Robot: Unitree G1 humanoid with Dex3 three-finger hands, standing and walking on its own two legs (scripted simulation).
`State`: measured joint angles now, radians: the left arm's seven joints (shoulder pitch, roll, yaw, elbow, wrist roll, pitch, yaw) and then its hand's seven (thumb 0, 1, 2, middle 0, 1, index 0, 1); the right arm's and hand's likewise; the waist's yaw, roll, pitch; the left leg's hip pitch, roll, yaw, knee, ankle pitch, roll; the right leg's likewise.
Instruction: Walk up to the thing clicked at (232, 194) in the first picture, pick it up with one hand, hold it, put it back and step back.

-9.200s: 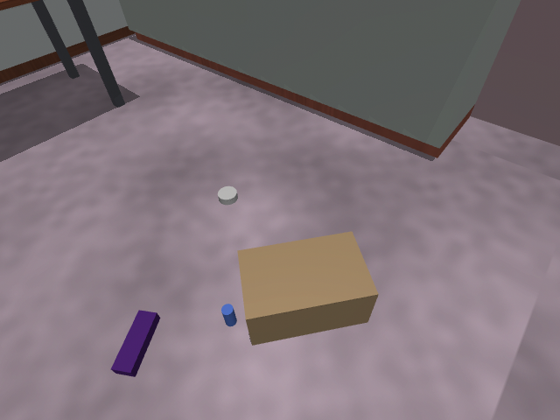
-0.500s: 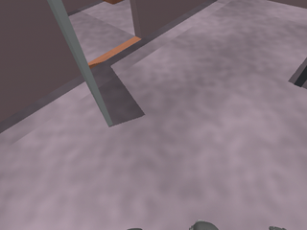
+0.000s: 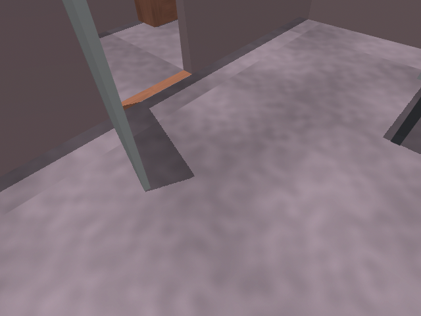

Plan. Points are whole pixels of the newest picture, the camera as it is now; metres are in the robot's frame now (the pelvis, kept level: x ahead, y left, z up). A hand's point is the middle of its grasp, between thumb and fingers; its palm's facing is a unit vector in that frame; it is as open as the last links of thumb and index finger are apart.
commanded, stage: walk up
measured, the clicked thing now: out of the picture -0.51 -1.23 -0.76
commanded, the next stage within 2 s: stand in 0.20 s
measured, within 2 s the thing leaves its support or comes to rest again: neither
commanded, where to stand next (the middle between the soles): +0.04 +0.01 m, yaw -1 degrees
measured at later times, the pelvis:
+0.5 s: pelvis +0.01 -0.01 +0.00, yaw +1 degrees
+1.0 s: pelvis +0.02 -0.02 +0.00, yaw +1 degrees
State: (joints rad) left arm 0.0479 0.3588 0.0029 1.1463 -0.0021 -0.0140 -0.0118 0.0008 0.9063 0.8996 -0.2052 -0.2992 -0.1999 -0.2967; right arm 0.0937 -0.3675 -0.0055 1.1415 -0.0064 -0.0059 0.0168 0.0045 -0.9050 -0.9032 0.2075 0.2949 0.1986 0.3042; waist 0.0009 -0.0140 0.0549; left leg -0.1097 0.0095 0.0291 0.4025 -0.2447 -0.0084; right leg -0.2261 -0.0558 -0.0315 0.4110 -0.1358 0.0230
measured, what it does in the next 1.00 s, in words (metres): stands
